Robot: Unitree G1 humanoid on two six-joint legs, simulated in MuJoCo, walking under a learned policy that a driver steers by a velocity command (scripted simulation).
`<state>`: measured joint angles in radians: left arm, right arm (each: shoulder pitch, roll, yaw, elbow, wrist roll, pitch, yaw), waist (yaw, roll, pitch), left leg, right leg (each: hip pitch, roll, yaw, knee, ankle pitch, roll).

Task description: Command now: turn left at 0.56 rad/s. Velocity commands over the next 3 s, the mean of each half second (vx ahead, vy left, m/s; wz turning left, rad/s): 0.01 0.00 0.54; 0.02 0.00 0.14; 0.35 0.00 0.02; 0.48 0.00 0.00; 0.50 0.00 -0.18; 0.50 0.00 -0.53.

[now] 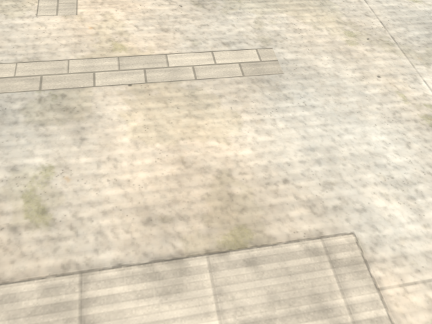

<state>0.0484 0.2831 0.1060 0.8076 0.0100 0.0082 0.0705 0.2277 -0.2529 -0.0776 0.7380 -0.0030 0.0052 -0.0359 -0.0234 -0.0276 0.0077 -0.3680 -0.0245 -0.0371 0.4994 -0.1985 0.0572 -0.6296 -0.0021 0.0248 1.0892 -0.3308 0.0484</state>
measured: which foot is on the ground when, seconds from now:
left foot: down 0.00-0.26, up 0.28-0.58, down 0.60-1.00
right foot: up 0.00-0.24, down 0.26-0.60, up 0.62-0.86, down 0.88-1.00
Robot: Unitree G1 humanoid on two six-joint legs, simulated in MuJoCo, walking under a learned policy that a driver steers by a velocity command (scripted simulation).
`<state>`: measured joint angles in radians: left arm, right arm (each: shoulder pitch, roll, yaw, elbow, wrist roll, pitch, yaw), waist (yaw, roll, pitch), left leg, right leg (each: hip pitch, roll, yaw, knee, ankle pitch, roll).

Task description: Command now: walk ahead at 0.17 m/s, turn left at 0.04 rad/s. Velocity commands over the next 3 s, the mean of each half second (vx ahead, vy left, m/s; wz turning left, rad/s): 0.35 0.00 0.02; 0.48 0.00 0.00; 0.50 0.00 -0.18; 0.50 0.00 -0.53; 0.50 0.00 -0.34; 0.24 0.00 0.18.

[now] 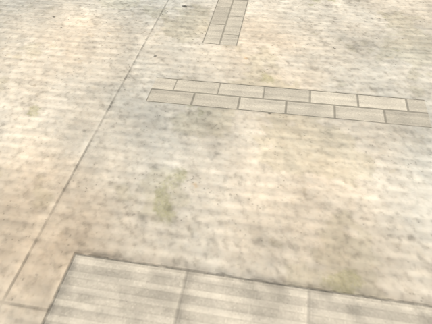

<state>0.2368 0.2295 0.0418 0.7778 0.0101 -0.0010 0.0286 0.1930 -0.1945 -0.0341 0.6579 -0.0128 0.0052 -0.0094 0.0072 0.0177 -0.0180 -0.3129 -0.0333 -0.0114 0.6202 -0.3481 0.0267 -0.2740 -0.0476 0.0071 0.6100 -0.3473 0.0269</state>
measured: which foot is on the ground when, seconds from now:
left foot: down 0.00-0.56, up 0.58-1.00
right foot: down 0.00-0.16, up 0.18-0.52, down 0.54-1.00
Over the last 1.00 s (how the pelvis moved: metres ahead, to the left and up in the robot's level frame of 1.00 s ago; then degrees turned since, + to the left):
-0.02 0.01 -0.01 19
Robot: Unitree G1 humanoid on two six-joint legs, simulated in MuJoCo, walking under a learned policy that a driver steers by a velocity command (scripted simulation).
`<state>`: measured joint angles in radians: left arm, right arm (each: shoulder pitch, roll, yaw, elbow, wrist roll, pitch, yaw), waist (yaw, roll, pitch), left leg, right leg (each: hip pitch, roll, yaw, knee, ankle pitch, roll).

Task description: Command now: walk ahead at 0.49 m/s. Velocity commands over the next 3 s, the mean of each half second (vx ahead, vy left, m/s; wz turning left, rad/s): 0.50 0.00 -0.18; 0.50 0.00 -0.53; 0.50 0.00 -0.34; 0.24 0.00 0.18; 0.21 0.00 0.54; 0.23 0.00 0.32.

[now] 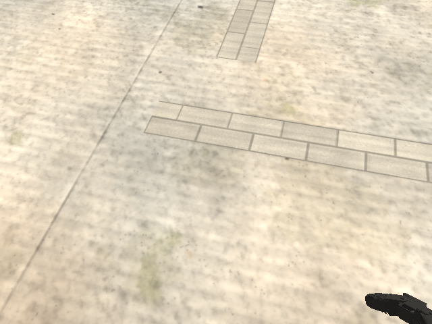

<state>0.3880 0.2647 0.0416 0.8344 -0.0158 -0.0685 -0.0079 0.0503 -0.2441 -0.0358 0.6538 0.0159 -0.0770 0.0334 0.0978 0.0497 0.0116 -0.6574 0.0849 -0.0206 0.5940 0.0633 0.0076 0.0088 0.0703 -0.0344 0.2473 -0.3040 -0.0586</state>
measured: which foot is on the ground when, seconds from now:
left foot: up 0.00-0.08, down 0.10-0.64, up 0.66-1.00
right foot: down 0.00-0.12, up 0.14-0.62, down 0.64-1.00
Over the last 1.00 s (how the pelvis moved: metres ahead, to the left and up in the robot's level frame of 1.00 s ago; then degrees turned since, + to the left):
0.41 -0.06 0.01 -1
